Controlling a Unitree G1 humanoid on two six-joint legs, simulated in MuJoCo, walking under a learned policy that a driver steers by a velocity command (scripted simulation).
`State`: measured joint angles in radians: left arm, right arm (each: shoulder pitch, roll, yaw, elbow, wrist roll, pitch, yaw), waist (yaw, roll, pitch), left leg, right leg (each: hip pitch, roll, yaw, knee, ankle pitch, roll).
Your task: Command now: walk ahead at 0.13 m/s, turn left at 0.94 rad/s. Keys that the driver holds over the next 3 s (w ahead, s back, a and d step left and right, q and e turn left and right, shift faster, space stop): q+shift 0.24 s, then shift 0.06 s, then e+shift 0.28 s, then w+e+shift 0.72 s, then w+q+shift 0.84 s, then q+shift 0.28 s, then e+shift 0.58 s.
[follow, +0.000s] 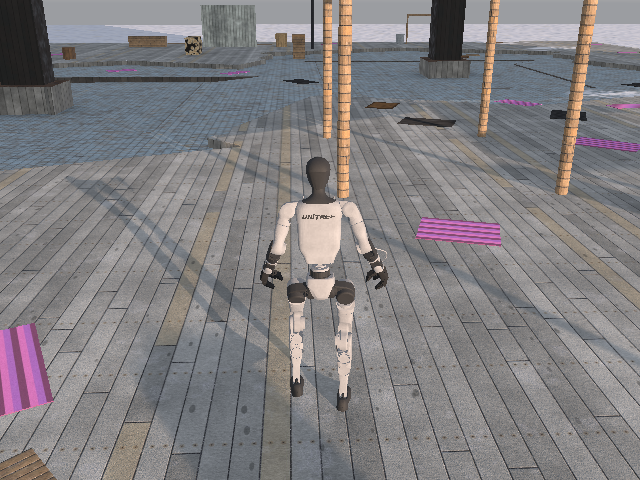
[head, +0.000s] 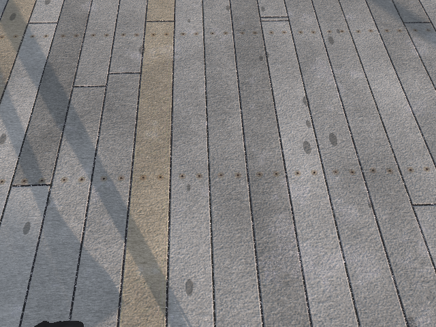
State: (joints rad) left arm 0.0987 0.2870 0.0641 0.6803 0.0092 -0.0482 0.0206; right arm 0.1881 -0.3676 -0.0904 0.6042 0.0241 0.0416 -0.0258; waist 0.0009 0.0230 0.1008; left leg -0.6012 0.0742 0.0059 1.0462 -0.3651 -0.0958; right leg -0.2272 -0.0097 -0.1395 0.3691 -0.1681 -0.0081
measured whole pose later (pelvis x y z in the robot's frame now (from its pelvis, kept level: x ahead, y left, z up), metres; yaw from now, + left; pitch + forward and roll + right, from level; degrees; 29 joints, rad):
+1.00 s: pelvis +0.23 +0.02 +0.00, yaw -7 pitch +3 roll +1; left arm 0.20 0.35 0.09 0.65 0.03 0.02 -0.06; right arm 0.27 -0.31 -0.05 0.68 -0.05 -0.05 -0.02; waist -0.02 -0.03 -0.03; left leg -0.19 0.00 0.03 0.42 -0.30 -0.01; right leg -0.56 0.02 0.06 1.07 -0.32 -0.02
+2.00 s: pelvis +0.99 -0.33 -0.01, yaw -5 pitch +0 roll +1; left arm 0.05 0.23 -0.06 0.59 0.07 -0.07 -0.01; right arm 0.48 -0.31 -0.06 0.89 -0.01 -0.05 0.01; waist -0.06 -0.01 0.01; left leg -0.14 -0.22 -0.08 0.41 -0.25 0.17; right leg -0.69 -0.14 0.14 1.02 -0.22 0.06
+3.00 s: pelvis +1.50 -0.45 -0.02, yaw +5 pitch +0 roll +3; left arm 0.23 0.31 0.08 0.71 0.02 0.04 0.00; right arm 0.04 -0.30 -0.09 0.74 -0.01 0.04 -0.05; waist 0.04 0.02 0.06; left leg -0.44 0.08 0.10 0.90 -0.49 -0.05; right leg -0.39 -0.04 -0.03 0.72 -0.35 -0.04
